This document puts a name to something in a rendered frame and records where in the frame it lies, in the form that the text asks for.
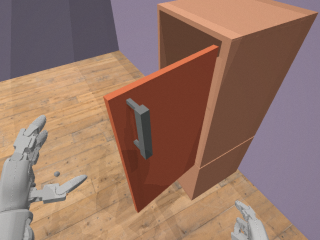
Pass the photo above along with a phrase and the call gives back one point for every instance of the right robot hand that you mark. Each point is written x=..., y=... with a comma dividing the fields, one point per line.
x=252, y=227

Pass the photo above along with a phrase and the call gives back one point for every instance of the handle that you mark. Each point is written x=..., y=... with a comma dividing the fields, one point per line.
x=143, y=125

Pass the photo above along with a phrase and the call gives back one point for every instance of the cupboard door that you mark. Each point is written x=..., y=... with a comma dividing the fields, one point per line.
x=177, y=97

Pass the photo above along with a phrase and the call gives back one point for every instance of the robot left forearm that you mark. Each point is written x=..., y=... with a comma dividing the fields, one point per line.
x=15, y=225

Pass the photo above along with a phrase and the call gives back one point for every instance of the left robot hand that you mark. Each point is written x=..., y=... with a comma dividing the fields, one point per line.
x=18, y=175

